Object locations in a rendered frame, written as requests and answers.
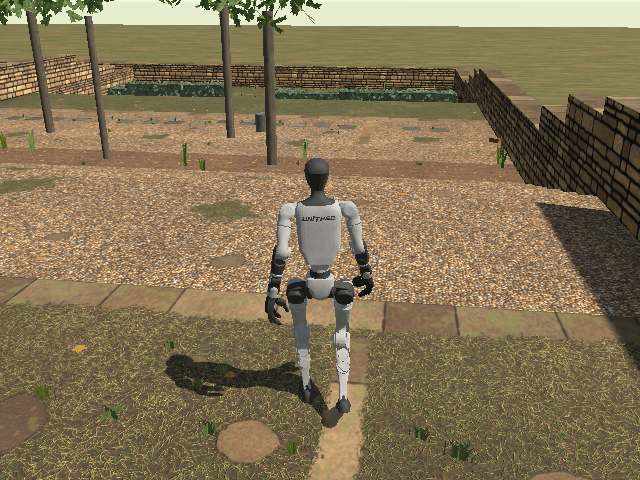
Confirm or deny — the robot left shin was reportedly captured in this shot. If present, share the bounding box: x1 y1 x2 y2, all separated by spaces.
293 326 311 390

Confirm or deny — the right robot hand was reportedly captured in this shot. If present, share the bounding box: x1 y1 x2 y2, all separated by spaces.
352 276 374 297

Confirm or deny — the robot right forearm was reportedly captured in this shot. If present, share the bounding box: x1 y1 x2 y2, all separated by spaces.
355 239 373 279

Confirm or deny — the robot right upper arm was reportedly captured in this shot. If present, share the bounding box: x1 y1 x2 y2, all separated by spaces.
339 200 365 255

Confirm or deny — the robot left forearm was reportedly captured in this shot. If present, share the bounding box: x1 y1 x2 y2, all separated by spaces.
266 245 286 298

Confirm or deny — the left robot hand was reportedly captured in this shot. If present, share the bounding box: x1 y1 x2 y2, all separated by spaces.
265 296 289 325

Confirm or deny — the humanoid robot head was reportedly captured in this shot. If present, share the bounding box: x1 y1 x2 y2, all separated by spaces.
301 158 335 206

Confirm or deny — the robot left upper arm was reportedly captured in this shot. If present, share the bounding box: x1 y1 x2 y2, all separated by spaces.
275 202 297 260

